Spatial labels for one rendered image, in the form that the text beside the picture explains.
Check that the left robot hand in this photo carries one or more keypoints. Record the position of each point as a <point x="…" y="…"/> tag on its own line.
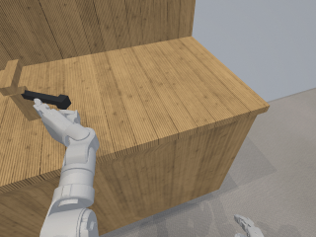
<point x="56" y="121"/>

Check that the right robot hand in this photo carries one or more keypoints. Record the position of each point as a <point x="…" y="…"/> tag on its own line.
<point x="248" y="226"/>

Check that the tap lever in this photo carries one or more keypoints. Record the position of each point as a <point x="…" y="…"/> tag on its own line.
<point x="62" y="101"/>

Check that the counter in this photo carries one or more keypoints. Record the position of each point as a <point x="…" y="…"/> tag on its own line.
<point x="170" y="117"/>

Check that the robot left forearm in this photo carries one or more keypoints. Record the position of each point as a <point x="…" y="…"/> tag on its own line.
<point x="75" y="189"/>

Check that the robot left upper arm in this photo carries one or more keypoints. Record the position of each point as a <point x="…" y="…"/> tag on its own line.
<point x="81" y="222"/>

